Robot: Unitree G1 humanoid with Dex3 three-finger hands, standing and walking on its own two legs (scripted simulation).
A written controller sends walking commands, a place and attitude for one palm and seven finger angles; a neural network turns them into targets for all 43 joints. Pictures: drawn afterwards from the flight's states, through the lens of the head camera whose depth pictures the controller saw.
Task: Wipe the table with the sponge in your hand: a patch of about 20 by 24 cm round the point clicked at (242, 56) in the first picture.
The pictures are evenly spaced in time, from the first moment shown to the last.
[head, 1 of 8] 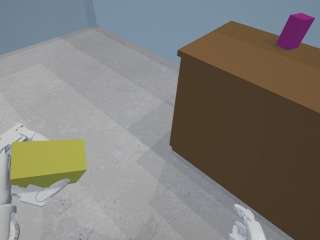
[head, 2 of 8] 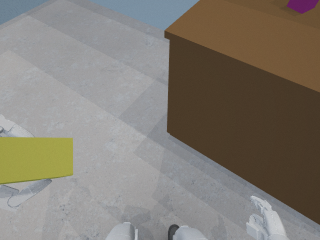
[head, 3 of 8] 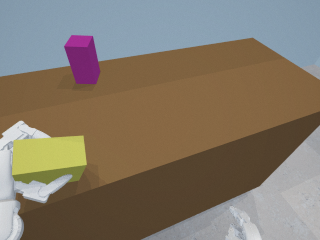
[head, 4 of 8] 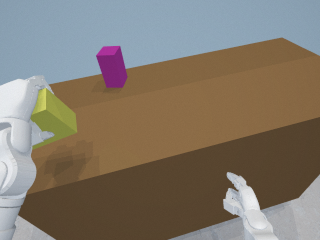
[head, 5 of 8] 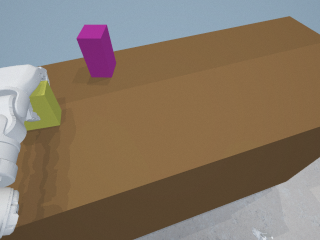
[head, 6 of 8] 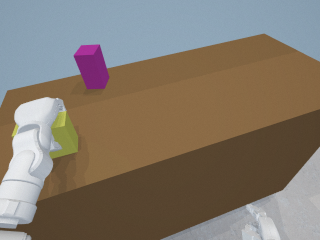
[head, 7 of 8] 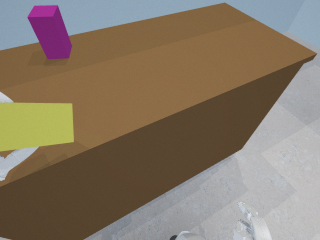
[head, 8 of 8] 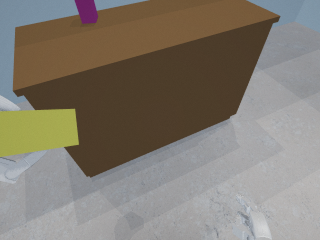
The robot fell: no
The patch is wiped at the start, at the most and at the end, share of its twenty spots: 0.00 1.00 1.00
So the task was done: yes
